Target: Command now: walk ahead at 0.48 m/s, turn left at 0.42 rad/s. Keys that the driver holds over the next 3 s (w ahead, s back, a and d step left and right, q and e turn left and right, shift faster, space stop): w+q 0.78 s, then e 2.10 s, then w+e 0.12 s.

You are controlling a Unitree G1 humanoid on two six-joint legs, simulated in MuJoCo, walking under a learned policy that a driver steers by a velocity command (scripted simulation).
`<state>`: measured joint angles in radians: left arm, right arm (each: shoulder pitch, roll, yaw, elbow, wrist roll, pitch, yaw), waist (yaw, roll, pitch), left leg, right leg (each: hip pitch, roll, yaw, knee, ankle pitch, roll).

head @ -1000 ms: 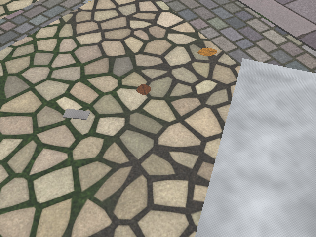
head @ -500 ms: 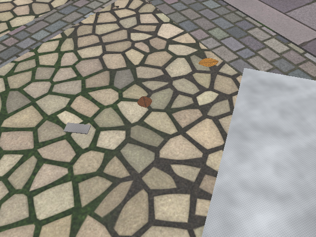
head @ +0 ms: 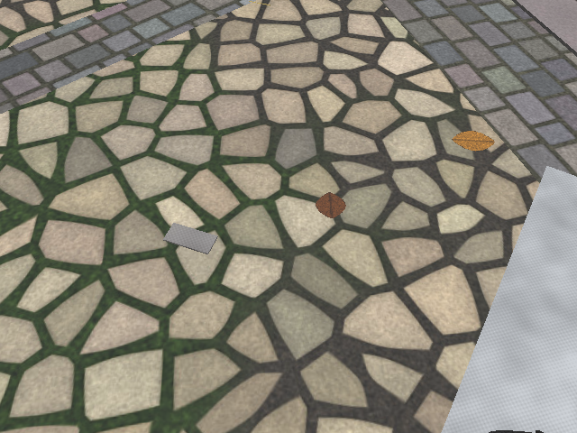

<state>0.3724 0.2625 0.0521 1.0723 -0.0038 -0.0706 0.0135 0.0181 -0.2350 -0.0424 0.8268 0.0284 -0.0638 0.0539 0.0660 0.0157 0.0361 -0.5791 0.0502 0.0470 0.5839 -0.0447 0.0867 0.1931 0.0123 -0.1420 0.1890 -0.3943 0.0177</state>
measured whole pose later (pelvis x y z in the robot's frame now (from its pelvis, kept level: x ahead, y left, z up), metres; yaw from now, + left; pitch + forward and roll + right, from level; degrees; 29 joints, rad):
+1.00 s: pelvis +0.54 +0.12 +0.01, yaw +27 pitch +2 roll -3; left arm 0.35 0.28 0.06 0.94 -0.03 -0.07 -0.01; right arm 0.03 -0.26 -0.04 0.65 -0.01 -0.07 0.03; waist 0.10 0.04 0.05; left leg -0.48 0.04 -0.03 0.48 0.07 0.05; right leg -0.01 -0.01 -0.10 0.37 -0.37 0.03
